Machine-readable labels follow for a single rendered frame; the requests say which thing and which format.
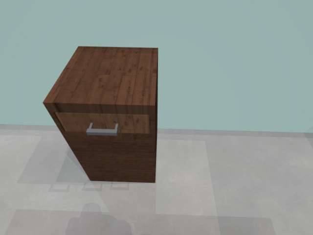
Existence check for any cabinet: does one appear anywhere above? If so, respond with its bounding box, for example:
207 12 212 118
43 46 158 183

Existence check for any drawer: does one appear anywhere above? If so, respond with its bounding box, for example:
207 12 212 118
55 112 150 134

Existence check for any handle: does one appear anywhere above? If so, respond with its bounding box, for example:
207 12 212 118
86 123 119 136

